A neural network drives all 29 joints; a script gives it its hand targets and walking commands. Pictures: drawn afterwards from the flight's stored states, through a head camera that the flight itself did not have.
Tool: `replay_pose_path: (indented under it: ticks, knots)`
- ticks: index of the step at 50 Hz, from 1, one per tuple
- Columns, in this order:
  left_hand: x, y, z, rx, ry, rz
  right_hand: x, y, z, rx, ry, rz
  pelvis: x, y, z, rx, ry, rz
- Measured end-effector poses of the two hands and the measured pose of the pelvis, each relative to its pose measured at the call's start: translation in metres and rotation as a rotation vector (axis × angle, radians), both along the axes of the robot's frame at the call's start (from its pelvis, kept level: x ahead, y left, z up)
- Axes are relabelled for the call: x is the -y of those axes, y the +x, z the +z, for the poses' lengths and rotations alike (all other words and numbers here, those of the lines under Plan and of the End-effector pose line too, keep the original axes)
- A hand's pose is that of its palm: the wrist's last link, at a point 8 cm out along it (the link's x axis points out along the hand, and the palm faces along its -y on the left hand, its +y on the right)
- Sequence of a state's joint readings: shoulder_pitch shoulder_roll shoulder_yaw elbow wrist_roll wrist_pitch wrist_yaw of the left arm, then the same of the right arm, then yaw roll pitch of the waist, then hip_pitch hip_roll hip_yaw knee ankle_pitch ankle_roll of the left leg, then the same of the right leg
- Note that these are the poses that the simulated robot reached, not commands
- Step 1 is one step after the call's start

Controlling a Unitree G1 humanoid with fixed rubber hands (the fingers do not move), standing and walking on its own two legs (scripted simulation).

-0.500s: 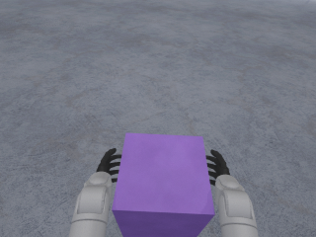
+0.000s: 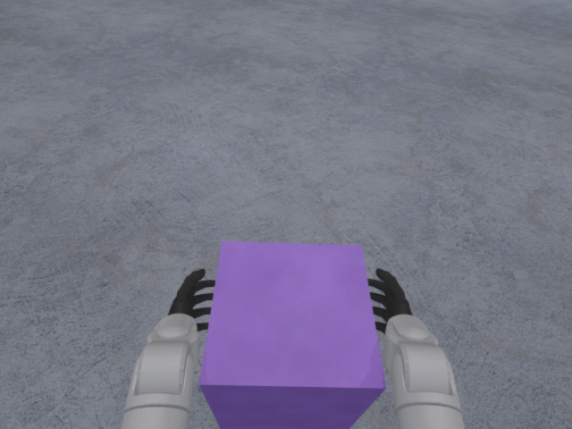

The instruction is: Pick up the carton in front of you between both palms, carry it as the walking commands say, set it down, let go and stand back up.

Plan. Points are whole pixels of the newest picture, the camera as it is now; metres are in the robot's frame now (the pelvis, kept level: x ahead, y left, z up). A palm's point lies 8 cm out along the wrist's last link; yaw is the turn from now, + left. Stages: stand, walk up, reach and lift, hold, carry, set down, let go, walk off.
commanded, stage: hold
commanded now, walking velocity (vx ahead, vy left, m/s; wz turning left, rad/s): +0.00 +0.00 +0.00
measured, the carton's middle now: (287, 341) +0.30 +0.01 -0.05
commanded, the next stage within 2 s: set down in 0.46 s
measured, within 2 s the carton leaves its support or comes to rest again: neither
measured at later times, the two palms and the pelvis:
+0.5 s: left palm (171, 321) +0.27 +0.17 +0.04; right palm (394, 340) +0.26 -0.13 +0.05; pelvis -0.02 +0.04 +0.00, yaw -4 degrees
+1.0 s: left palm (186, 327) +0.33 +0.18 -0.09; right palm (360, 340) +0.32 -0.11 -0.07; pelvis -0.04 +0.04 -0.04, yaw -3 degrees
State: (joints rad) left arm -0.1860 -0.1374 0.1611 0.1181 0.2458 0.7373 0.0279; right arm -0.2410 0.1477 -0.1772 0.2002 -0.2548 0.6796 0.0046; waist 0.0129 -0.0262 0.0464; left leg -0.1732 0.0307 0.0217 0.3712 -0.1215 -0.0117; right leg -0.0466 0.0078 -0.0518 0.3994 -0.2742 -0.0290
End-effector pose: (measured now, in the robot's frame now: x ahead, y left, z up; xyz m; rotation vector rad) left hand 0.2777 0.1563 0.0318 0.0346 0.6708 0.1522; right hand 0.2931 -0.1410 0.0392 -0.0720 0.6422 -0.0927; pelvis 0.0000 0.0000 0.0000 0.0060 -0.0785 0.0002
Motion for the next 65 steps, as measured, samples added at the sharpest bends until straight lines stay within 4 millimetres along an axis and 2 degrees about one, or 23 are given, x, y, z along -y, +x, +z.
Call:
replay_pose_path:
  ticks: [4,8,23,30,37,40,44,50,56,60,65]
  knots:
    - [0.013,0.002,0.002,0.003,0.001,-0.061,0.014,-0.016,0.001,0.003,0.005,-0.063,-0.004,-0.006,0.001,0.029,-0.003,-0.019]
    - [0.016,0.002,0.005,0.009,0.0,-0.089,0.016,-0.025,0.004,0.009,0.008,-0.096,-0.009,-0.012,0.001,0.05,-0.003,-0.037]
    - [-0.011,-0.005,0.008,0.015,-0.022,-0.083,-0.011,-0.033,0.01,0.015,-0.002,-0.098,-0.036,-0.025,-0.002,0.077,-0.008,-0.066]
    - [-0.015,0.006,0.01,0.018,-0.048,-0.088,-0.016,-0.028,0.013,0.019,0.004,-0.126,-0.047,-0.024,-0.003,0.083,-0.008,-0.077]
    - [-0.018,0.028,-0.003,0.007,-0.1,-0.055,-0.019,-0.007,0.002,0.009,0.021,-0.144,-0.052,-0.026,-0.01,0.066,-0.005,-0.081]
    - [-0.02,0.037,-0.018,-0.008,-0.095,-0.055,-0.021,0.005,-0.012,-0.007,0.012,-0.137,-0.052,-0.028,-0.015,0.03,-0.004,-0.077]
    - [-0.023,0.048,-0.05,-0.026,-0.072,-0.063,-0.024,0.017,-0.043,-0.027,-0.002,-0.124,-0.05,-0.032,-0.023,-0.067,-0.005,-0.066]
    - [-0.026,0.056,-0.12,-0.03,-0.039,-0.086,-0.026,0.028,-0.111,-0.032,-0.01,-0.114,-0.044,-0.041,-0.042,-0.265,-0.016,-0.046]
    - [-0.022,0.065,-0.189,0.003,-0.035,-0.096,-0.023,0.037,-0.178,0.001,0.015,-0.134,-0.036,-0.05,-0.073,-0.475,-0.022,-0.047]
    - [-0.021,0.077,-0.215,0.041,-0.039,-0.093,-0.022,0.047,-0.204,0.04,0.045,-0.153,-0.031,-0.053,-0.098,-0.588,-0.021,-0.053]
    - [-0.023,0.091,-0.236,0.052,-0.053,-0.089,-0.024,0.06,-0.224,0.056,0.076,-0.175,-0.025,-0.057,-0.125,-0.666,-0.021,-0.056]
